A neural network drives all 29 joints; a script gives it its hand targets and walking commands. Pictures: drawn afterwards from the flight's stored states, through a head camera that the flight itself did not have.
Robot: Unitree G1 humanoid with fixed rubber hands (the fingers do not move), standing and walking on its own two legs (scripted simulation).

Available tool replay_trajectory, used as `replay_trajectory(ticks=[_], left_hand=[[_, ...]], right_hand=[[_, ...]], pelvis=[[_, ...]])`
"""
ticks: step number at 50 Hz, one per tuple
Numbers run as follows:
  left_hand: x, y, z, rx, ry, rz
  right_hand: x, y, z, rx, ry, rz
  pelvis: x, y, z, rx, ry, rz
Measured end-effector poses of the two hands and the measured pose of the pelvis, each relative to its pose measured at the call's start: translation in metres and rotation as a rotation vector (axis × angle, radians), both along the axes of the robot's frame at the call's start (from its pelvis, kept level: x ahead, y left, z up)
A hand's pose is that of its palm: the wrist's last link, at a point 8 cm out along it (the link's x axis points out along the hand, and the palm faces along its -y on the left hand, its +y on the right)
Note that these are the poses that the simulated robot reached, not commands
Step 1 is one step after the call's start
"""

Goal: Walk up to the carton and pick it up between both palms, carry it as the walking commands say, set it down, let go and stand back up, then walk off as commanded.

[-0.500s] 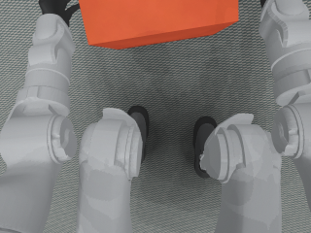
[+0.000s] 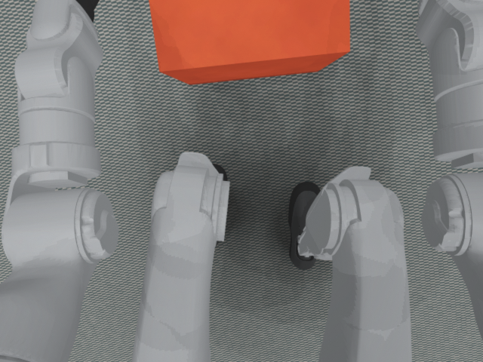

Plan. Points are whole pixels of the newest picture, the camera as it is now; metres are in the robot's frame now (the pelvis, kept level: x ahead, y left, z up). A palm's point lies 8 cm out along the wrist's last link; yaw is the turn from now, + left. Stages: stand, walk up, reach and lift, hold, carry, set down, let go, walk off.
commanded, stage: set down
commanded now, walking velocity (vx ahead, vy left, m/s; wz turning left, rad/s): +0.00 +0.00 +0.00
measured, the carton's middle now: (248, 10) +0.57 +0.07 -0.31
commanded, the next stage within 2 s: let go in 0.92 s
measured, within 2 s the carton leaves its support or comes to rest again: neither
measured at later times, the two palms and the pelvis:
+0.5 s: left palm out of the picture +0.51 +0.27 +0.02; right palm out of the picture +0.57 -0.14 +0.02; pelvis +0.00 +0.00 +0.12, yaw +1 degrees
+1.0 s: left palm out of the picture +0.50 +0.27 +0.11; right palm out of the picture +0.57 -0.15 +0.11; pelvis +0.01 -0.01 +0.21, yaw +1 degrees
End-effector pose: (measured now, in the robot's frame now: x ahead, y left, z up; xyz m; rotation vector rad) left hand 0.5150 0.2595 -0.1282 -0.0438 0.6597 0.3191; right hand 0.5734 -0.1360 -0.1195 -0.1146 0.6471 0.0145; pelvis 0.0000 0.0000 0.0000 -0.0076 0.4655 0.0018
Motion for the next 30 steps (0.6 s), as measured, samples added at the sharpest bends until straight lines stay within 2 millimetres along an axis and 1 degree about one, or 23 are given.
replay_trajectory(ticks=[7,17,30], left_hand=[[-0.002,0.001,0.040,0.006,0.000,-0.001],[-0.003,0.005,0.098,0.014,-0.006,-0.001],[-0.008,0.012,0.175,0.015,-0.005,0.005]], right_hand=[[0.001,-0.001,0.040,0.003,-0.005,0.001],[-0.001,-0.002,0.095,-0.001,-0.001,0.000],[0.000,-0.007,0.176,-0.021,-0.003,0.002]], pelvis=[[0.000,-0.002,0.036,0.005,0.000,0.005],[0.001,-0.003,0.081,0.007,-0.015,0.009],[0.000,-0.004,0.147,0.011,-0.042,0.015]])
